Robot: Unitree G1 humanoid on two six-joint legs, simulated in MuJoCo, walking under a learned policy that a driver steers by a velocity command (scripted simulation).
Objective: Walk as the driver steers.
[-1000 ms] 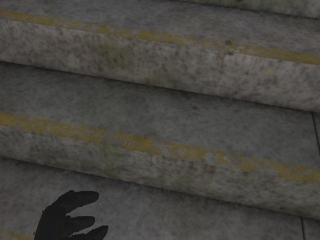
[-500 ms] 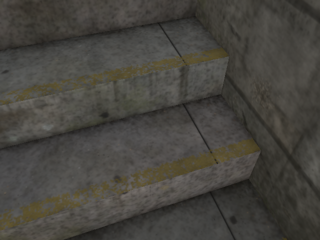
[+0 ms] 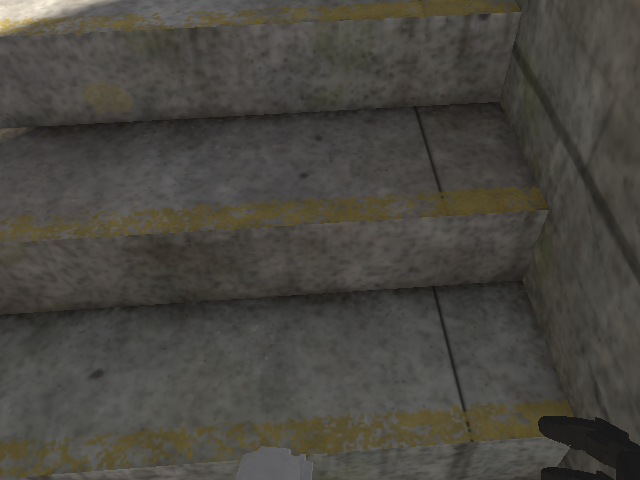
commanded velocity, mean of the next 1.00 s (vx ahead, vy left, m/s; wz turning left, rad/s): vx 1.00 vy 0.00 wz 0.37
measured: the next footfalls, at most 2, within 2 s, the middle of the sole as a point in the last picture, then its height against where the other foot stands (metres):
left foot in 0.20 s outside the picture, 0.18 m higher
right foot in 0.52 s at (359, 348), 0.18 m higher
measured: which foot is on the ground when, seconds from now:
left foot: up 0.00-0.18, down 0.20-0.52, up 0.54-0.88, down 0.90-1.00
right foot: down 0.00-0.18, up 0.20-0.50, down 0.52-0.90, up 0.92-1.00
